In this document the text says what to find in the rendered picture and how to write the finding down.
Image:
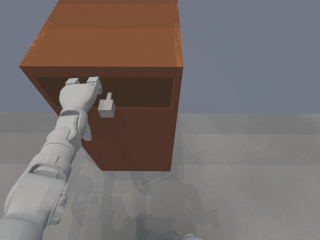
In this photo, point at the robot left forearm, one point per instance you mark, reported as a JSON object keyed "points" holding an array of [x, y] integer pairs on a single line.
{"points": [[57, 154]]}

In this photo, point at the robot left hand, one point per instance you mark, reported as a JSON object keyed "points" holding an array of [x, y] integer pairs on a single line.
{"points": [[82, 96]]}

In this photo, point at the handle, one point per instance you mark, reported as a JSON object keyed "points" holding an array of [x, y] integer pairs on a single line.
{"points": [[107, 107]]}

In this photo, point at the left robot upper arm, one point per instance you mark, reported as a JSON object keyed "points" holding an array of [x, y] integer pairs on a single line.
{"points": [[38, 202]]}

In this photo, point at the drawer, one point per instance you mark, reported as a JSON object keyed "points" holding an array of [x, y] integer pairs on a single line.
{"points": [[127, 91]]}

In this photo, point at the cabinet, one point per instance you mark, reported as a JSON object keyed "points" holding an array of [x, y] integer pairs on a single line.
{"points": [[116, 38]]}

